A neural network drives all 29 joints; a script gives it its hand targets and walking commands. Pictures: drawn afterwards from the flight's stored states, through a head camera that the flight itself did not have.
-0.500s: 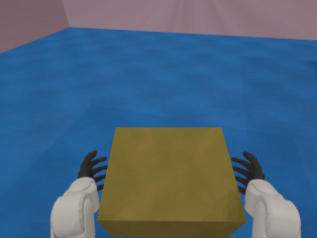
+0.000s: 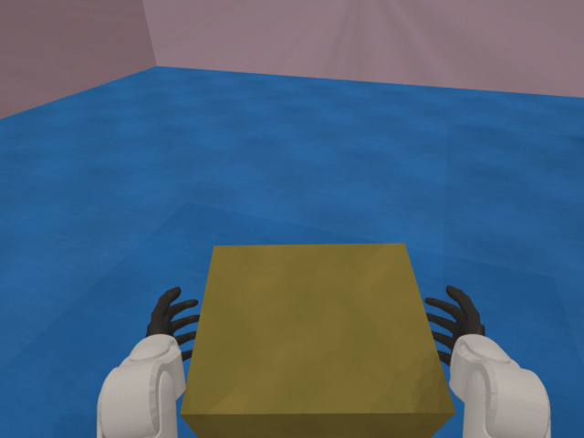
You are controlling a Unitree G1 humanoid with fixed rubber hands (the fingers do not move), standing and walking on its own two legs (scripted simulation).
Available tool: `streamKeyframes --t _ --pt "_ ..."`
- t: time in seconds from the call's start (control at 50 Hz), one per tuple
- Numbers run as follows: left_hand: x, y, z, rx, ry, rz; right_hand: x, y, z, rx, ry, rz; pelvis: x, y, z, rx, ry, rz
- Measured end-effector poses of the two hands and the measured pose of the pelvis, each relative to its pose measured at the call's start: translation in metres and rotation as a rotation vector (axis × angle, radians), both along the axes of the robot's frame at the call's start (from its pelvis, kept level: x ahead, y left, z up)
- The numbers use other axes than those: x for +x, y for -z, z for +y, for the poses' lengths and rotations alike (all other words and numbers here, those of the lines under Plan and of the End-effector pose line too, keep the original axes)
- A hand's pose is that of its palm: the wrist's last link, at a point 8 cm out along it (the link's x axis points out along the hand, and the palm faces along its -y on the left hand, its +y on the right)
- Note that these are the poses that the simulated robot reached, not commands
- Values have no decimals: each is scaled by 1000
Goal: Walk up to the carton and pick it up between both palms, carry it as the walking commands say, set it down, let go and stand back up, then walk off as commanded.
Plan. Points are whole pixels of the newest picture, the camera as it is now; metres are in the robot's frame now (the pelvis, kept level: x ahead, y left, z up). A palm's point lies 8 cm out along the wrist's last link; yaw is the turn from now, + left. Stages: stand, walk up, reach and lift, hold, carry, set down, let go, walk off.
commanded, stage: carry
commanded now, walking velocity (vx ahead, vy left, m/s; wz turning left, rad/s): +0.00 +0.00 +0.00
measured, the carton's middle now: (311, 340) +0.28 +0.01 +0.04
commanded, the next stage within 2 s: none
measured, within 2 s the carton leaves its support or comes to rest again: neither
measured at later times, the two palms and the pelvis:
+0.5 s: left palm (222, 437) +0.12 +0.09 +0.10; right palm out of the picture +0.13 -0.27 +0.09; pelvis -0.10 -0.09 +0.00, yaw +1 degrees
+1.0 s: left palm out of the picture +0.10 +0.09 +0.10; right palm out of the picture +0.09 -0.27 +0.10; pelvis -0.13 -0.08 +0.01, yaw +0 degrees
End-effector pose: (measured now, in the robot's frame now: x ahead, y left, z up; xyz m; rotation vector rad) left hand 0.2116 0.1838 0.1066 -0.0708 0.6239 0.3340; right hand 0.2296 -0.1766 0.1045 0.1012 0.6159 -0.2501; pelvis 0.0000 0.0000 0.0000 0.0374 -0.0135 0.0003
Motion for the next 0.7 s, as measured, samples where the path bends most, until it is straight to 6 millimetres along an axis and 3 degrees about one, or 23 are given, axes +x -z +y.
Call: streamKeyframes --t 0.22,0.3,0.4,0.7 --pt "-41 -1 -53 33 82 23 -71 11 -53 37 85 21 -56 0 -35 -29 6 -10" --pt "-54 7 -70 41 59 14 -79 23 -69 21 54 13 -72 12 -57 -19 14 -2" --pt "-77 12 -85 51 53 72 -95 29 -85 51 53 71 -87 3 -74 -32 -3 5" --pt "-111 -1 -91 -8 4 3 -111 -6 -91 -13 2 1 -117 -9 -94 -33 -12 36"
